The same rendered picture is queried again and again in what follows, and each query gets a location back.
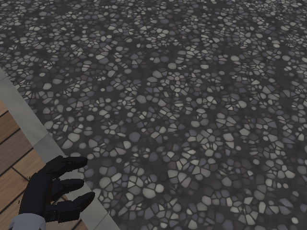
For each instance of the left robot hand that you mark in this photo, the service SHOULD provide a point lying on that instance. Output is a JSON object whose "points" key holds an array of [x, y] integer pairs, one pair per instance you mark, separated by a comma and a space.
{"points": [[41, 190]]}

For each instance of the left robot forearm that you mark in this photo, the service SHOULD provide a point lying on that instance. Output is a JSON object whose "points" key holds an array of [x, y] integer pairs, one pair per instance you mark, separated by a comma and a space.
{"points": [[27, 221]]}

